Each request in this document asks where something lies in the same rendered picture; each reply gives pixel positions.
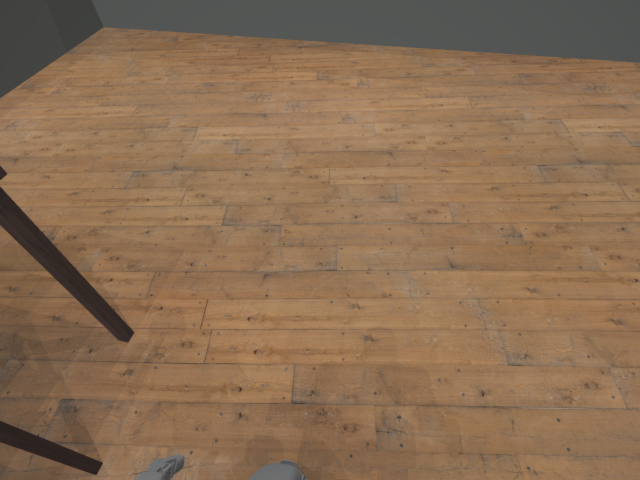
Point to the chair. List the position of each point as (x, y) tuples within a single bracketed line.
[(26, 441)]

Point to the table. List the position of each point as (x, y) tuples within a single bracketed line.
[(31, 238)]

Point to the robot left shin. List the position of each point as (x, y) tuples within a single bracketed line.
[(289, 462)]

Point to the left robot hand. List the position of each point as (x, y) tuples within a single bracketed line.
[(163, 469)]

